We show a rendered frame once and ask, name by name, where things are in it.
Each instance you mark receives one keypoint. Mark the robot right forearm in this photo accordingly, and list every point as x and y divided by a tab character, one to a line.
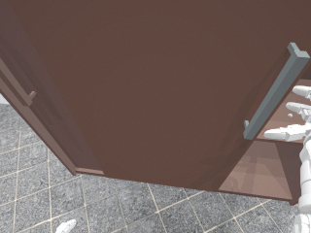
304	201

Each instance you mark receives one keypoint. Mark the handle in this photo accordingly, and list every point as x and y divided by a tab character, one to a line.
11	82
290	71

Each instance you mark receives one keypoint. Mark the left robot hand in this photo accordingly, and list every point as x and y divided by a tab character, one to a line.
66	227

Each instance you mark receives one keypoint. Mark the right robot hand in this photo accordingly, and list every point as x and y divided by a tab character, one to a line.
295	131

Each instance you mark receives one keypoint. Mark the robot right upper arm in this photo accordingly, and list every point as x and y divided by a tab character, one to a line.
302	224

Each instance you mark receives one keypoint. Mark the wardrobe door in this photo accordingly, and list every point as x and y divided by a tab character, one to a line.
23	61
160	89

